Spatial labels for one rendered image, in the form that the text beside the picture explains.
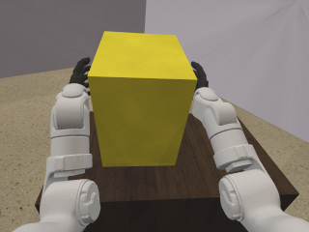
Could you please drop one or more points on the carton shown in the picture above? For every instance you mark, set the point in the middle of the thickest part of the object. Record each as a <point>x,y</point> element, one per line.
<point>141,88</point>

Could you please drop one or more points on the left robot hand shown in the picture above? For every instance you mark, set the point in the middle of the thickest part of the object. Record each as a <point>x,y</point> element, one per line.
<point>78,76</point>

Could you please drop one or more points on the pedestal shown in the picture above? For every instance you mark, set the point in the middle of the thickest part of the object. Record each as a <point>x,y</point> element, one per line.
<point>184,197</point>

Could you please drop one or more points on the robot left upper arm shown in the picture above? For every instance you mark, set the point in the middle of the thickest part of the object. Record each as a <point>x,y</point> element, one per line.
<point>67,206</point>

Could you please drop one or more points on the left robot forearm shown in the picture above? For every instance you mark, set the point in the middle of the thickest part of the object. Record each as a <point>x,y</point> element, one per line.
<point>69,133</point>

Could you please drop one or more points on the right robot forearm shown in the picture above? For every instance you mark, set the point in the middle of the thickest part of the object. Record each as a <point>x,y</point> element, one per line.
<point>231,149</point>

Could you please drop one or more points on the robot right upper arm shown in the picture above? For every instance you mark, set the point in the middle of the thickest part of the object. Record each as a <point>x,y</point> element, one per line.
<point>251,198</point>

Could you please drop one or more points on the right robot hand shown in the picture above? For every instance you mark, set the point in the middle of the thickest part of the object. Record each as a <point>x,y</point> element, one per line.
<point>201,76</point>

